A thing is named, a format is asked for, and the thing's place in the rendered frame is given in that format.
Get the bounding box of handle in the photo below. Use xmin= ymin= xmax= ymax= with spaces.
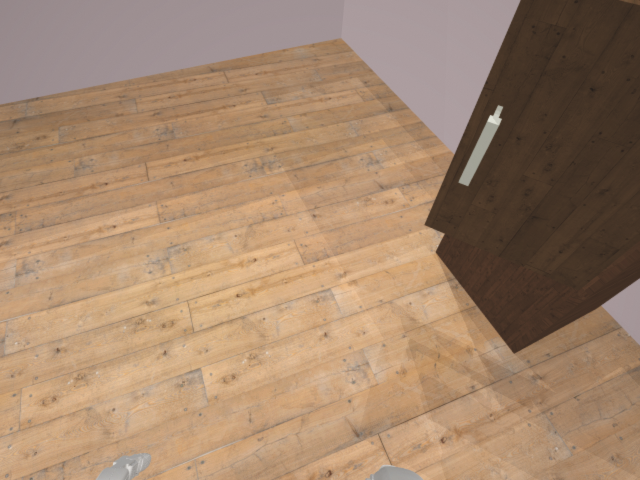
xmin=458 ymin=105 xmax=503 ymax=186

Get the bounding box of cupboard door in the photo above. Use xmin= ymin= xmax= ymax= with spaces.
xmin=424 ymin=0 xmax=640 ymax=290

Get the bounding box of left robot hand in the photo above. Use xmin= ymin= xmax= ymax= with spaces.
xmin=96 ymin=453 xmax=151 ymax=480

